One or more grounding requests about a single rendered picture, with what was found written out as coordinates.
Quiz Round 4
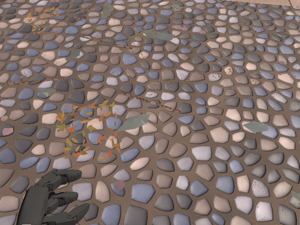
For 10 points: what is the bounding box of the robot left hand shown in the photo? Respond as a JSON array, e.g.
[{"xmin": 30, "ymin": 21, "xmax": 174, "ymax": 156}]
[{"xmin": 16, "ymin": 169, "xmax": 90, "ymax": 225}]

